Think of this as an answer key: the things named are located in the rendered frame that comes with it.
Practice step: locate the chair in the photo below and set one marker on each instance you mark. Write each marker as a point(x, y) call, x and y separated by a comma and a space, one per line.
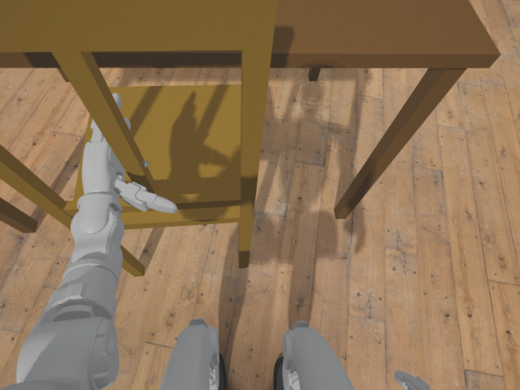
point(202, 142)

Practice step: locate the table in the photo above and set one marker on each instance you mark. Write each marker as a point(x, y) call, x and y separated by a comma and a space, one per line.
point(445, 36)

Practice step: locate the left robot forearm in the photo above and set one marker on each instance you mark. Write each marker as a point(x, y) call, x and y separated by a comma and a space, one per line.
point(92, 275)

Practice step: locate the right robot hand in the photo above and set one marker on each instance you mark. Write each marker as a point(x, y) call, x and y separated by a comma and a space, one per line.
point(409, 382)

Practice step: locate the left robot hand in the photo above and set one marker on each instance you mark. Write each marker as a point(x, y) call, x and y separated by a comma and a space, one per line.
point(99, 168)

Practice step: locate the robot left upper arm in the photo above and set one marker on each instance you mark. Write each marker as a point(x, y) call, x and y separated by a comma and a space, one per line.
point(77, 354)

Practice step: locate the left robot thigh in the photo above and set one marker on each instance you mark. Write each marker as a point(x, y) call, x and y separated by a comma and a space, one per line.
point(194, 353)

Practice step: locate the left robot shin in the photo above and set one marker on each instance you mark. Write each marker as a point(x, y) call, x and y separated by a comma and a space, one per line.
point(214, 374)

